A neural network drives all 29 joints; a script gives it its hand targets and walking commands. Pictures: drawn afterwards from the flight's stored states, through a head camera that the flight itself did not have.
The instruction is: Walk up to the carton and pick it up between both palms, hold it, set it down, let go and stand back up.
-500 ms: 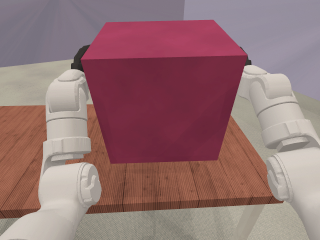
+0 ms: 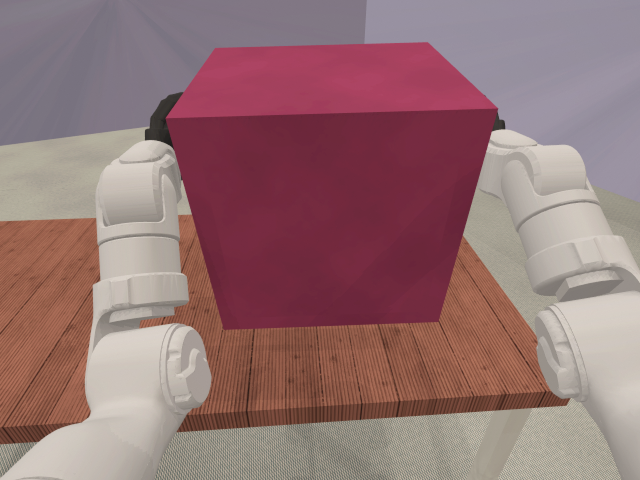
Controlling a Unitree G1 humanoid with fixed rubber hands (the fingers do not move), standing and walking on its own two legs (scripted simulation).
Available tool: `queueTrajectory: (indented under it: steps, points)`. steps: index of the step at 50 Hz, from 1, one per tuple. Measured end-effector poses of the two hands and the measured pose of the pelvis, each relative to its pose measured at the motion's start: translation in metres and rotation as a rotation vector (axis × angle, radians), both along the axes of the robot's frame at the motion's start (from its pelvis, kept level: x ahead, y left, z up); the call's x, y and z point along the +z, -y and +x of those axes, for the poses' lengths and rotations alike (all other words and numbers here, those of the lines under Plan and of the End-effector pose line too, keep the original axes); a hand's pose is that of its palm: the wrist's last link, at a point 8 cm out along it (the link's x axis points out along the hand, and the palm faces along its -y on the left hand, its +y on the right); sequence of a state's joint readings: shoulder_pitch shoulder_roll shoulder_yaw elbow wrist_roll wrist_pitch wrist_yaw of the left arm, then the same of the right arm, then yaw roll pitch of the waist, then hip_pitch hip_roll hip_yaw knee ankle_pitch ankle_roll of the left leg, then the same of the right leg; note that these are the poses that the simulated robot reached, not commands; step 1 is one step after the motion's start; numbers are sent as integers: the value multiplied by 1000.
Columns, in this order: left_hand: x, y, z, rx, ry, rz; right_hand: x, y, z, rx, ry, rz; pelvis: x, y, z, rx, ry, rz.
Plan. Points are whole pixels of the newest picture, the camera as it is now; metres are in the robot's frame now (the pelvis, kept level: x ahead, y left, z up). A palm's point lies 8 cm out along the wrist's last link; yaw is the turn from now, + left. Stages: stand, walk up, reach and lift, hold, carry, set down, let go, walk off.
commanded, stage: hold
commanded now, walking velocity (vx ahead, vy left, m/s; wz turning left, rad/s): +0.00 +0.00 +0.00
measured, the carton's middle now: (326, 184) +0.39 +0.01 +0.27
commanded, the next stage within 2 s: none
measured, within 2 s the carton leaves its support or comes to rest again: neither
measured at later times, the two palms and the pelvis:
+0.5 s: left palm (169, 158) +0.36 +0.19 +0.32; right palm (487, 152) +0.37 -0.17 +0.32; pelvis +0.00 +0.00 +0.00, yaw +0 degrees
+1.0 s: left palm (165, 161) +0.36 +0.19 +0.31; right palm (483, 156) +0.37 -0.17 +0.31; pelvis +0.00 +0.00 +0.00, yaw +0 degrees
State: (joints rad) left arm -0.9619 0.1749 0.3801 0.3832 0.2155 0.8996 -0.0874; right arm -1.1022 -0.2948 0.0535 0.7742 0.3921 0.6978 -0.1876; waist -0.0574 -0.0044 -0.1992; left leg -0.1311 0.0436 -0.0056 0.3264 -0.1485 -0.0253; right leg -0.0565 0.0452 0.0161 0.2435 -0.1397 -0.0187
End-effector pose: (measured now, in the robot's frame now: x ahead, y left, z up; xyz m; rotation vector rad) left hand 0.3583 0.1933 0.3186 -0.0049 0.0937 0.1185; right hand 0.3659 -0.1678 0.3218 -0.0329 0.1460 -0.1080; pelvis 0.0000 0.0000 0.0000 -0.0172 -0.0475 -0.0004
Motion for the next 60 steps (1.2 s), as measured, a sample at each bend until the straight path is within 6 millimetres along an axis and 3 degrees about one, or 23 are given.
queueTrajectory:
  steps: [53, 60]
  points:
    - [-5, 0, 1, -6, -25, 22, -9, 0, 0, -3, -24, 5, 0, -3, -1, 8, 2, -1]
    - [1, 2, 1, -4, 3, 29, 2, 2, 0, -3, 2, 11, 0, -2, -2, 3, -14, -1]
